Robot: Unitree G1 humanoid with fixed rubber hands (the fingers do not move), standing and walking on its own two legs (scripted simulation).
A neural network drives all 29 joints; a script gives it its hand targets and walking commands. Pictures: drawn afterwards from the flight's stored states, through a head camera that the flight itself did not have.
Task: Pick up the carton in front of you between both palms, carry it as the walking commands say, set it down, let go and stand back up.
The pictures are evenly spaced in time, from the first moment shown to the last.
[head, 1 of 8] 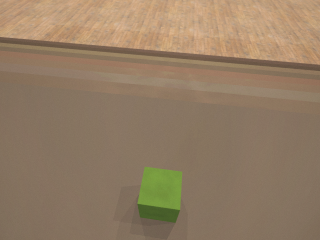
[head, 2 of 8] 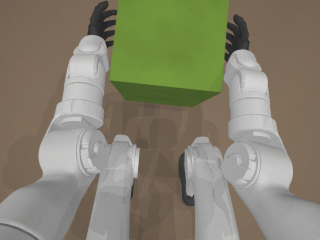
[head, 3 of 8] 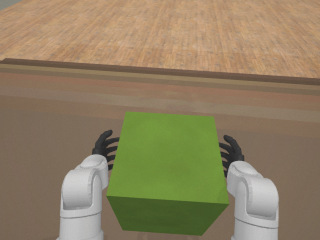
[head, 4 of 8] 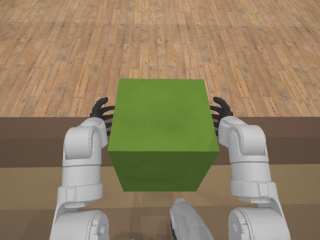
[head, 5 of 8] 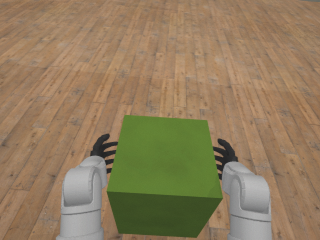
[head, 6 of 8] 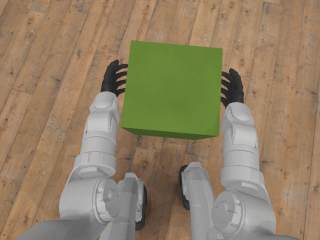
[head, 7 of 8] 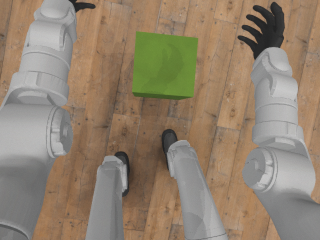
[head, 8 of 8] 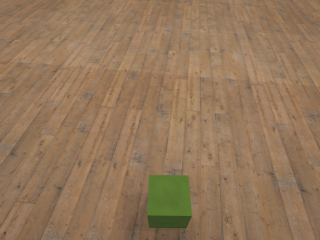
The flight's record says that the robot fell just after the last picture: no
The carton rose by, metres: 0.69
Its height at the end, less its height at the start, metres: -1.06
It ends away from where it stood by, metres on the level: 4.98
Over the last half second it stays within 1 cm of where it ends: yes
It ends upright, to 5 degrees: yes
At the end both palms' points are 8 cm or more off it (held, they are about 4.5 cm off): yes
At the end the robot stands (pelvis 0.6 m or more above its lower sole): yes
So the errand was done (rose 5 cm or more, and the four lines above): yes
